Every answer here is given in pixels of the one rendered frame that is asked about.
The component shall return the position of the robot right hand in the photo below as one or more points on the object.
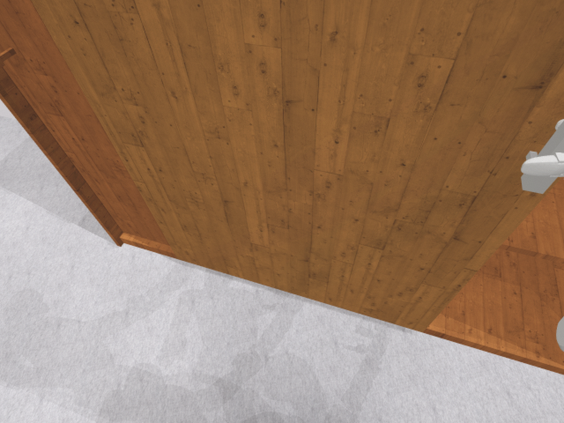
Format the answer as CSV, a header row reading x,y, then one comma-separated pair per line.
x,y
551,165

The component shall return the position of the wardrobe door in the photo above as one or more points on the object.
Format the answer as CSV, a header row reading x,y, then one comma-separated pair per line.
x,y
366,154
40,72

